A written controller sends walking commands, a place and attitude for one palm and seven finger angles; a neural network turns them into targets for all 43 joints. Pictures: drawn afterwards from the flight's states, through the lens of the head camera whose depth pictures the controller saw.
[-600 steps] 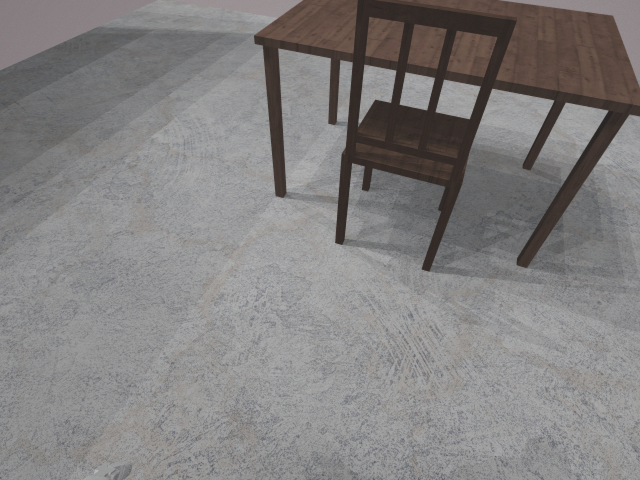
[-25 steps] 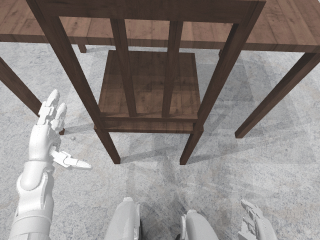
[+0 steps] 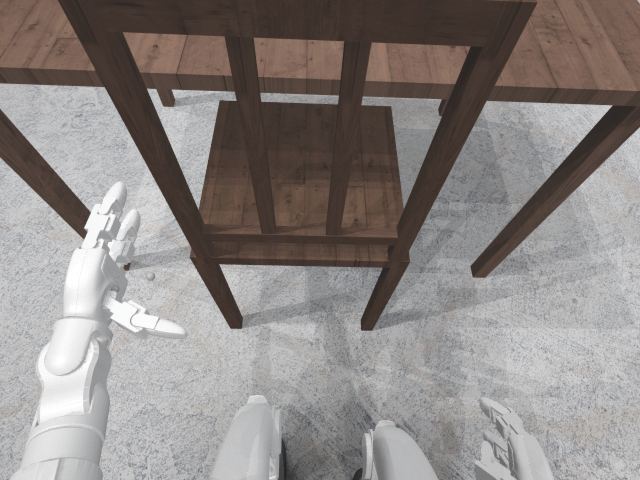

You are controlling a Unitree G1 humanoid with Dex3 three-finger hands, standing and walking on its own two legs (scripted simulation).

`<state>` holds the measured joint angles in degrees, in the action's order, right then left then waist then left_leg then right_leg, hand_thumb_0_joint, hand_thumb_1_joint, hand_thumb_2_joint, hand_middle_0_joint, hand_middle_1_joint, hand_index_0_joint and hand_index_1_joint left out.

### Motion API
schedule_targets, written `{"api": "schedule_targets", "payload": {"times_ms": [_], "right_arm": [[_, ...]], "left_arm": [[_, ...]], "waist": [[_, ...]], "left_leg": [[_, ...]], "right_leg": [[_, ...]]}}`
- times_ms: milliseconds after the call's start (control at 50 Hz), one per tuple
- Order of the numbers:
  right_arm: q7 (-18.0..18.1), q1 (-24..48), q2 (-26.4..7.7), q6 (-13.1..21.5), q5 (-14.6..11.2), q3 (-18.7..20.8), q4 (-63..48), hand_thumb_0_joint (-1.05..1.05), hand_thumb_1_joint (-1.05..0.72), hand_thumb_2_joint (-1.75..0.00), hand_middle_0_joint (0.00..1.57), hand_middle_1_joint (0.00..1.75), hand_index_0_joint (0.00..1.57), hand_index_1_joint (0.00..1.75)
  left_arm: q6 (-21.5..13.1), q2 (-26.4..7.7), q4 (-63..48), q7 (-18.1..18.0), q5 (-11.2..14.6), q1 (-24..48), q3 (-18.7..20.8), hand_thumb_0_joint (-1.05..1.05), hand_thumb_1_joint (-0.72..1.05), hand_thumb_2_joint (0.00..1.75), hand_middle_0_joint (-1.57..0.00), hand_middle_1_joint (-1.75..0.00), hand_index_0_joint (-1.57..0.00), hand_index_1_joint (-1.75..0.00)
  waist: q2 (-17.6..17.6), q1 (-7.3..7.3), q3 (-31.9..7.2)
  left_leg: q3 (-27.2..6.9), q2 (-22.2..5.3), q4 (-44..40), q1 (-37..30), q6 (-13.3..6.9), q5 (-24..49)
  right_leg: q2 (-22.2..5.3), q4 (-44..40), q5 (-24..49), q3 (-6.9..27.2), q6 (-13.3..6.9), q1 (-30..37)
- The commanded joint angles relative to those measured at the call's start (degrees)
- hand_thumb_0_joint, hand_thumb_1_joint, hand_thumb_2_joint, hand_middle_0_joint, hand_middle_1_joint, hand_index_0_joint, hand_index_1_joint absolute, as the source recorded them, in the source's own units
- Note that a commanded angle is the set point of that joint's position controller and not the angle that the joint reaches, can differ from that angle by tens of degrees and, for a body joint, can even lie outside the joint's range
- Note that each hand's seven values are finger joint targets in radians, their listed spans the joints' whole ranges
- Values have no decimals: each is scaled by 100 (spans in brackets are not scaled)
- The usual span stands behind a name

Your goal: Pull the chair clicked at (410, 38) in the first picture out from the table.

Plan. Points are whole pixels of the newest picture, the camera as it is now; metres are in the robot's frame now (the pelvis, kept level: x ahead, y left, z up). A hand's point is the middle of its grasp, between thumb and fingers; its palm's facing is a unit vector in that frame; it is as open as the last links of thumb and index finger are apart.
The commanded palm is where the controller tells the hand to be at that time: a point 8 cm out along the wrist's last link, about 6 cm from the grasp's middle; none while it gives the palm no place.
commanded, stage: aim the fingers beside a spindle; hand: left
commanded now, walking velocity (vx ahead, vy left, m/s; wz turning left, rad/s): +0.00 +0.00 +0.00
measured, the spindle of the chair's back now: (258, 160) +0.49 +0.10 +0.06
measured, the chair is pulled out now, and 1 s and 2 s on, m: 0.00 0.00 0.00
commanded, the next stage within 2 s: none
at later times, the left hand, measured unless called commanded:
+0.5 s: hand (149, 284) +0.34 +0.22 +0.02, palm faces +0.04 -1.00 -0.06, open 16.9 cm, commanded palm +0.32 +0.26 +0.02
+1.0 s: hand (147, 278) +0.34 +0.22 +0.02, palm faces +0.06 -1.00 -0.06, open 16.9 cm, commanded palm +0.31 +0.26 +0.02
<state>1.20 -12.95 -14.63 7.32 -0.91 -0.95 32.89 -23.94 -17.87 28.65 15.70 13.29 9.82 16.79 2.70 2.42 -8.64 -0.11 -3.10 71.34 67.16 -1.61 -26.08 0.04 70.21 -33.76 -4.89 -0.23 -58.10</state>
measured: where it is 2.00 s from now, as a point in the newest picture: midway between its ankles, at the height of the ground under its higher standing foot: outside the picture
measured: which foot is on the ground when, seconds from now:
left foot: down 0.00-1.00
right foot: down 0.00-1.00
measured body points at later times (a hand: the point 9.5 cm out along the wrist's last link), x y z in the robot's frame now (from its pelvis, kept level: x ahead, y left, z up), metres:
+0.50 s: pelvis +0.00 +0.00 +0.00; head +0.12 +0.01 +0.43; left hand +0.33 +0.27 +0.03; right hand +0.15 -0.26 -0.10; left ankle +0.07 +0.10 -0.63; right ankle +0.00 -0.12 -0.63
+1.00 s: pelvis +0.00 -0.01 +0.00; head +0.11 +0.01 +0.43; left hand +0.34 +0.28 +0.02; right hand +0.15 -0.25 -0.11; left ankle +0.07 +0.10 -0.63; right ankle +0.00 -0.12 -0.63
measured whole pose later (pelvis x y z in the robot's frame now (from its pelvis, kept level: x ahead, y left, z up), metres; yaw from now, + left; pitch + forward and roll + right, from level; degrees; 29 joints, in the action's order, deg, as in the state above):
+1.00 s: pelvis +0.00 -0.01 +0.00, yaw +0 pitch +22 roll -4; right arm 1.3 -12.7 -14.7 6.9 -1.0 -1.4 33.8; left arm -24.2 -18.8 30.9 16.5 13.9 10.2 17.9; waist 2.6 2.4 -9.2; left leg -0.8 -3.2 72.2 67.8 -1.1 -26.5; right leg 0.4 71.1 -34.4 -5.4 -0.7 -58.6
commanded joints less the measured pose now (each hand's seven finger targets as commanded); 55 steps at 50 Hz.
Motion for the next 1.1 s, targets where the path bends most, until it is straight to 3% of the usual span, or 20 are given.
{"api": "schedule_targets", "payload": {"times_ms": [0, 100, 160, 240, 300, 340, 400, 440, 480, 540, 580, 640, 700, 760, 780, 860, 920, 980, 1040, 1080], "right_arm": [[65, -182, -928, 250, -33, 386, -634, 0, -90, -90, 20, 30, 20, 30], [96, -259, -901, 360, 40, 397, -517, 0, -90, -90, 20, 30, 20, 30], [84, -265, -905, 346, 38, 392, -444, 0, -90, -90, 20, 30, 20, 30], [60, -219, -934, 250, -12, 387, -494, 0, -90, -90, 20, 30, 20, 30], [60, -187, -944, 206, -45, 381, -555, 0, -90, -90, 20, 30, 20, 30], [70, -186, -930, 213, -23, 388, -590, 0, -90, -90, 20, 30, 20, 30], [46, -199, -882, 298, 23, 391, -641, 0, -90, -90, 20, 30, 20, 30], [35, -211, -852, 359, 47, 385, -615, 0, -90, -90, 20, 30, 20, 30], [37, -230, -862, 391, 46, 400, -575, 0, -90, -90, 20, 30, 20, 30], [70, -205, -927, 302, -11, 387, -411, 0, -90, -90, 20, 30, 20, 30], [92, -200, -957, 274, -55, 370, -415, 0, -90, -90, 20, 30, 20, 30], [91, -139, -945, 299, -42, 399, -559, 0, -90, -90, 20, 30, 20, 30], [74, -175, -905, 367, 28, 395, -626, 0, -90, -90, 20, 30, 20, 30], [52, -194, -869, 395, 75, 379, -595, 0, -90, -90, 20, 30, 20, 30], [66, -195, -873, 369, 88, 367, -558, 0, -90, -90, 20, 30, 20, 30], [70, -145, -881, 201, 17, 332, -434, 0, -90, -90, 20, 30, 20, 30], [69, -123, -941, 152, -63, 334, -528, 0, -90, -90, 20, 30, 20, 30], [63, -129, -905, 264, -55, 361, -669, 0, -90, -90, 20, 30, 20, 30], [39, -218, -879, 398, 7, 416, -671, 0, -90, -90, 20, 30, 20, 30], [38, -236, -864, 438, 37, 406, -608, 0, -90, -90, 20, 30, 20, 30]], "left_arm": [[-459, -887, -1209, 77, 91, 1051, 200, 0, -50, 30, -6, -8, -6, -8], [-803, -1184, -1856, -31, 75, 1357, 371, 0, -50, 30, -6, -8, -6, -8], [-707, -1062, -1550, -61, 22, 1130, 306, 0, -50, 30, -6, -8, -6, -8], [-364, -825, -901, 39, 65, 646, 210, 0, -50, 30, -6, -8, -6, -8], [-295, -965, -788, 110, 97, 659, 361, 0, -50, 30, -6, -8, -6, -8], [-436, -1228, -1190, 98, 126, 879, 560, 0, -50, 30, -6, -8, -6, -8], [-723, -1330, -2037, 20, 145, 998, 579, 0, -50, 30, -6, -8, -6, -8], [-826, -1102, -2283, -44, 167, 809, 388, 0, -50, 30, -6, -8, -6, -8], [-786, -960, -2137, -54, 157, 549, 286, 0, -50, 30, -6, -8, -6, -8], [-448, -687, -955, 61, 155, 554, 108, 0, -50, 30, -6, -8, -6, -8], [-335, -602, -547, 166, 97, 732, 25, 0, -50, 30, -6, -8, -6, -8], [-386, -715, -1004, 232, 120, 812, 83, 0, -50, 30, -6, -8, -6, -8], [-686, -1042, -2084, 44, 80, 1137, 196, 0, -50, 30, -6, -8, -6, -8], [-845, -1247, -2403, -236, 72, 882, 449, 0, -50, 30, -6, -8, -6, -8], [-826, -1379, -2220, -310, 48, 836, 604, 0, -50, 30, -6, -8, -6, -8], [-444, -973, -817, -200, 45, 732, 434, 0, -50, 30, -6, -8, -6, -8], [-232, -768, -336, 113, 99, 666, 233, 0, -50, 30, -6, -8, -6, -8], [-403, -669, -1224, 351, 197, 814, -20, 0, -50, 30, -6, -8, -6, -8], [-750, -1103, -2410, 218, 254, 611, 283, 0, -50, 30, -6, -8, -6, -8], [-839, -1171, -2593, 5, 228, 487, 361, 0, -50, 30, -6, -8, -6, -8]], "waist": [[148, 79, -2018], [502, 71, -2491], [474, 75, -2297], [65, 63, -1898], [-9, 34, -1819], [95, -26, -2113], [675, -71, -2599], [694, -13, -2680], [537, 37, -2546], [-168, 239, -1597], [-170, 237, -1308], [137, 70, -1882], [785, -24, -2639], [643, -59, -2774], [420, -49, -2668], [-116, 117, -1655], [-214, 118, -1499], [303, 55, -2183], [633, -96, -2903], [596, -36, -2803]], "left_leg": [[-351, 166, -785, -2294, -16, 949], [-437, 139, -736, -2854, 13, 1392], [-483, 119, -778, -2855, 45, 1409], [-386, 155, -832, -2340, 9, 1053], [-301, 179, -776, -2079, -20, 957], [-305, 174, -720, -2185, -22, 1167], [-391, 147, -766, -2908, 25, 1615], [-439, 128, -781, -3194, 40, 1862], [-463, 115, -768, -3133, 31, 1937], [-385, 142, -753, -2154, -12, 927], [-368, 172, -752, -1879, -30, 604], [-337, 187, -742, -2205, -22, 828], [-458, 144, -771, -3035, 35, 1396], [-519, 114, -808, -3276, 64, 1747], [-500, 120, -766, -3037, 36, 1733], [-327, 172, -756, -1973, -1, 783], [-243, 214, -748, -1708, -34, 542], [-274, 202, -690, -2283, -54, 1124], [-409, 148, -744, -3193, 8, 1992], [-452, 122, -749, -3251, 16, 2102]], "right_leg": [[176, -1070, 1117, 194, -118, 211], [188, -995, 1342, 196, -132, 183], [190, -955, 1350, 136, -145, 74], [186, -1051, 1221, 136, -123, 163], [183, -1062, 1218, 191, -120, 243], [180, -988, 1408, 235, -126, 408], [205, -955, 1559, 189, -147, 339], [213, -971, 1689, 149, -139, 304], [222, -964, 1745, 124, -132, 279], [212, -1099, 1155, 144, -75, 36], [204, -1090, 886, 142, -104, -104], [165, -1044, 1026, 190, -132, 77], [182, -954, 1288, 163, -158, 90], [211, -940, 1505, 127, -150, 194], [230, -919, 1561, 139, -142, 302], [217, -1069, 1074, 195, -88, 190], [197, -1165, 910, 256, -96, 226], [186, -1058, 1366, 261, -135, 389], [197, -1001, 1899, 199, -149, 557], [221, -977, 1899, 156, -131, 436]]}}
